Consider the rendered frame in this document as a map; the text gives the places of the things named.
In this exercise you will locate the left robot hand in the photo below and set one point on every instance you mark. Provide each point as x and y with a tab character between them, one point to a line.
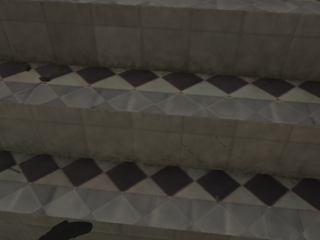
67	230

